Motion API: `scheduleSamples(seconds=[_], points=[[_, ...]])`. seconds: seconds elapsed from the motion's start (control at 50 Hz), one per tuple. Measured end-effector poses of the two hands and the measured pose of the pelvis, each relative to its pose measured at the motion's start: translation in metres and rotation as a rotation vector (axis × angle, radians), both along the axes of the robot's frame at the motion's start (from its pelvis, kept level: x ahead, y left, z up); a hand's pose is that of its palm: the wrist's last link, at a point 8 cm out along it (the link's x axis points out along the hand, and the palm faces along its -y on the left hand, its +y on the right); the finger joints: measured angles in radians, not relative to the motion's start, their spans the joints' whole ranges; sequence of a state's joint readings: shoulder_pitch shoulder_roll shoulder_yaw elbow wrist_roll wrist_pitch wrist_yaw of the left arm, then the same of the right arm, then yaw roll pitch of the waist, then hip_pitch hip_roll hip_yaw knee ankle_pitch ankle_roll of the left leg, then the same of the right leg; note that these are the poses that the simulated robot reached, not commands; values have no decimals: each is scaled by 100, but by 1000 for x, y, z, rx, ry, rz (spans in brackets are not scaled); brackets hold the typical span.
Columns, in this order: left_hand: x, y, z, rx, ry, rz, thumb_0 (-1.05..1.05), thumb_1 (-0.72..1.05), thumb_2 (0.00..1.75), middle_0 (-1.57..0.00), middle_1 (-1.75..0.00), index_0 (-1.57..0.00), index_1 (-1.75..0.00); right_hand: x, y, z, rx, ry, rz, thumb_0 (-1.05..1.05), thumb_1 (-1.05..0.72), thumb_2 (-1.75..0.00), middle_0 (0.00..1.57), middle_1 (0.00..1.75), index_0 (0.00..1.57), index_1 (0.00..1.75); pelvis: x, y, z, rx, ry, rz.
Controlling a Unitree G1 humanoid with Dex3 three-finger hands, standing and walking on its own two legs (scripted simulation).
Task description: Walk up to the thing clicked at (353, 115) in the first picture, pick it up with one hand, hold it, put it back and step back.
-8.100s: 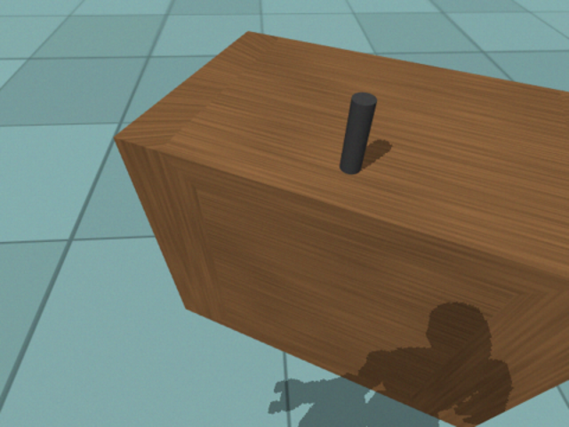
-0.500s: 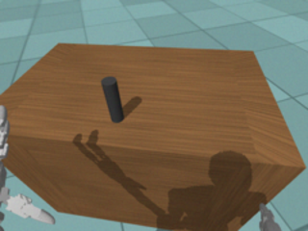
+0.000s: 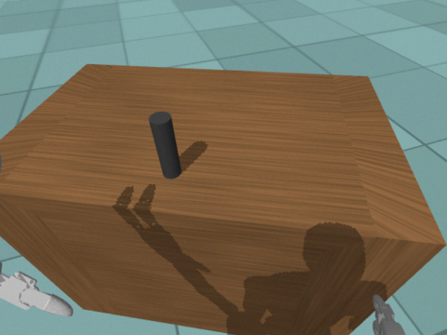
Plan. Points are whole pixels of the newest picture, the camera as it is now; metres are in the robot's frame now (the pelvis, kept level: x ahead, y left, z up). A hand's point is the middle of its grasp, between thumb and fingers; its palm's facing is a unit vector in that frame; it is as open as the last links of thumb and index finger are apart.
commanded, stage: go down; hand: left
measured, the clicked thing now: (166, 147) +0.47 +0.16 +0.10
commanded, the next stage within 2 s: none
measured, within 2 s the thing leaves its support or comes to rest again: neither
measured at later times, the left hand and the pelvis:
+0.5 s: hand (36, 170) +0.30 +0.30 +0.20, palm faces +0.21 -0.95 -0.25, open 17.4 cm; pelvis +0.00 +0.00 +0.00, yaw +0 degrees
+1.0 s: hand (33, 158) +0.33 +0.32 +0.19, palm faces +0.16 -0.98 -0.15, open 17.6 cm; pelvis +0.01 +0.00 +0.00, yaw +0 degrees
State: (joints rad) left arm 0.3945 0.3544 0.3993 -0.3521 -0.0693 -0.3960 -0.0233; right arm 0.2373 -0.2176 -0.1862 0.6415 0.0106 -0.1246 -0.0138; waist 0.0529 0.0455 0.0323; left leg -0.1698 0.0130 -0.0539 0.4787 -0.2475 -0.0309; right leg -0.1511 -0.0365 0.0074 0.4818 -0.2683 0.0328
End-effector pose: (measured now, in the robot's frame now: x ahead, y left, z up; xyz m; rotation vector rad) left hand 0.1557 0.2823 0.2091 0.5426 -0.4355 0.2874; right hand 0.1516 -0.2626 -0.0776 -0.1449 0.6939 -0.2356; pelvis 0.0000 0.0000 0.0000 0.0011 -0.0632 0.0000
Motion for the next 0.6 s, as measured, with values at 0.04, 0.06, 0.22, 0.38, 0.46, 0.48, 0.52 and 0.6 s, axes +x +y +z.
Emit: scheduleSamples(seconds=[0.04, 0.06, 0.22, 0.38, 0.46, 0.48, 0.52, 0.6], points=[[3, 3, -1, -9, -7, -1, -1, -61, 7, -7, -7, -6, -9, 1, 1, -1, 2, 2, 2, -1, 49, -6, 5, 6, 6, 5, 0, 0, -1, 0, 2, 1], [5, 5, -2, -14, -9, 2, -1, -61, 7, -7, -7, -7, -9, 2, 1, -1, 4, 2, 2, -1, 49, -6, 5, 6, 6, 5, -1, -1, -2, 0, 2, 2], [39, 29, -2, -88, 26, 2, -1, -60, 6, -7, -7, -7, -8, 2, 3, -2, -3, 2, -3, -1, 49, -6, 5, 5, 6, 5, -3, -4, -3, 1, 10, 11], [87, 48, 2, -185, 125, -73, -2, -57, 7, -6, -5, -6, -7, -4, 12, -7, 5, 19, -5, -1, 50, -6, 5, 5, 6, 5, -4, -5, -3, -1, 30, 5], [105, 57, 1, -249, 170, -102, -2, -55, 8, -5, -5, -5, -6, -8, 15, -6, 4, 15, -8, -1, 50, -6, 5, 5, 6, 5, -2, -3, -2, -1, 39, -2], [108, 59, 0, -261, 184, -106, -2, -54, 8, -5, -5, -5, -6, -8, 15, -6, 1, 14, -9, -1, 50, -6, 5, 5, 6, 5, -1, -2, -2, -1, 42, -4], [114, 62, -3, -284, 209, -110, -2, -54, 8, -4, -5, -5, -6, -9, 14, -5, -7, 10, -13, -1, 50, -6, 5, 6, 6, 5, 0, -1, -2, -1, 47, -8], [120, 66, -9, -316, 236, -120, -2, -52, 9, -4, -4, -4, -6, -10, 11, -1, -29, -1, -10, -1, 51, -6, 5, 6, 6, 5, 2, 1, -2, -1, 53, -13]])
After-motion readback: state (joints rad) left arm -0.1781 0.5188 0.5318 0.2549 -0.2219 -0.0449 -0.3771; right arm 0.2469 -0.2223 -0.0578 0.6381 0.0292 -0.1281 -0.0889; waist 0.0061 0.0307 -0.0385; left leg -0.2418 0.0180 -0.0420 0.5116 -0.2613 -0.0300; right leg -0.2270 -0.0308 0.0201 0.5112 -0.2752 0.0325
